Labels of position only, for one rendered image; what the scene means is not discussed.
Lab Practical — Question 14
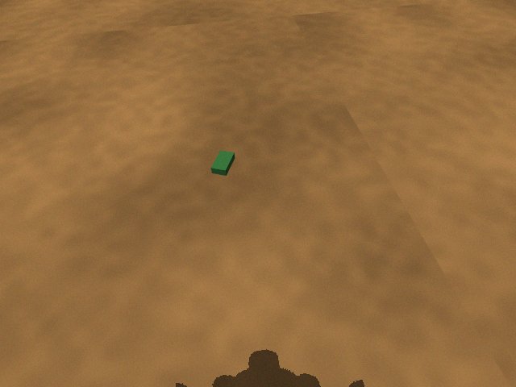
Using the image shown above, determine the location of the small box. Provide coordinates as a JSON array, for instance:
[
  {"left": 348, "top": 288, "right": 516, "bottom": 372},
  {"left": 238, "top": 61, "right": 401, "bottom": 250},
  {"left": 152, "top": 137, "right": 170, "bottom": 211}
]
[{"left": 211, "top": 150, "right": 235, "bottom": 176}]

